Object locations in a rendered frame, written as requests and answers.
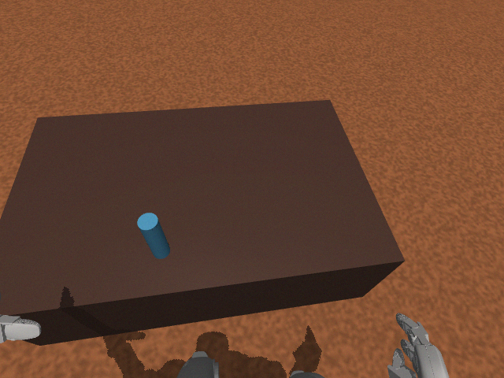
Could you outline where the left robot hand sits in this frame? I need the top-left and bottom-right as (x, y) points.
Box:
(0, 293), (41, 343)

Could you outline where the can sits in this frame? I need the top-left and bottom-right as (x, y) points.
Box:
(137, 213), (170, 259)

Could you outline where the right robot hand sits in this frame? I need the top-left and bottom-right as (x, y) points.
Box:
(387, 313), (450, 378)

